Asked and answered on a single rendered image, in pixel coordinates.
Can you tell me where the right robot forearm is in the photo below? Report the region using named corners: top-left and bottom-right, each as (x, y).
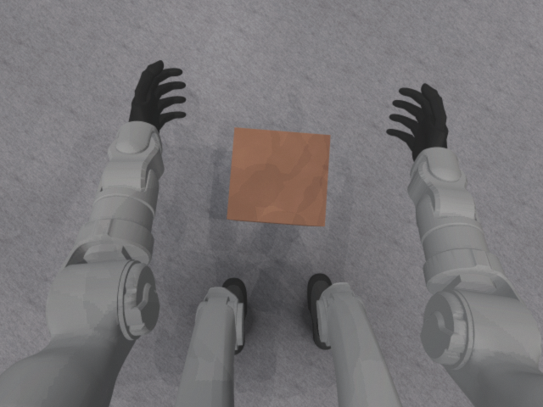
top-left (407, 147), bottom-right (541, 362)

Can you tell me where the robot left shin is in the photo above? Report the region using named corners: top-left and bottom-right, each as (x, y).
top-left (195, 287), bottom-right (237, 320)

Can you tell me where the robot right upper arm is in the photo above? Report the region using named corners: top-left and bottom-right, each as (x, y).
top-left (420, 288), bottom-right (543, 407)

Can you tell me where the left robot forearm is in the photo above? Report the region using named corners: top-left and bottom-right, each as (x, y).
top-left (46, 121), bottom-right (165, 336)

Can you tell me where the robot left upper arm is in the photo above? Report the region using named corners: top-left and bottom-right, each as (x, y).
top-left (0, 259), bottom-right (160, 407)

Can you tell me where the right robot hand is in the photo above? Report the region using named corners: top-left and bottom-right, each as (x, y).
top-left (386, 83), bottom-right (448, 161)

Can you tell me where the carton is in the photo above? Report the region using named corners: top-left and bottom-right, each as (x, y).
top-left (227, 127), bottom-right (331, 226)

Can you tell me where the left robot hand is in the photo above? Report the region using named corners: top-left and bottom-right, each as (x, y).
top-left (129, 60), bottom-right (186, 133)

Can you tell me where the robot left foot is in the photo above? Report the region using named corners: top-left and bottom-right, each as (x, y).
top-left (222, 278), bottom-right (247, 355)

